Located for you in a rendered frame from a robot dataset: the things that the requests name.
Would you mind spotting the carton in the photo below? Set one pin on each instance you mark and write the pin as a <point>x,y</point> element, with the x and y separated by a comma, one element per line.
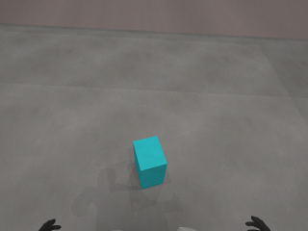
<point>150,161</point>

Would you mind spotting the left robot hand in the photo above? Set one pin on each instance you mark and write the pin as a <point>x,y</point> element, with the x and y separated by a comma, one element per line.
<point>48,226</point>

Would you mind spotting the right robot hand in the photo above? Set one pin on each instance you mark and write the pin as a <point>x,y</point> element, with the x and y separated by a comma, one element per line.
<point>258,223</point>

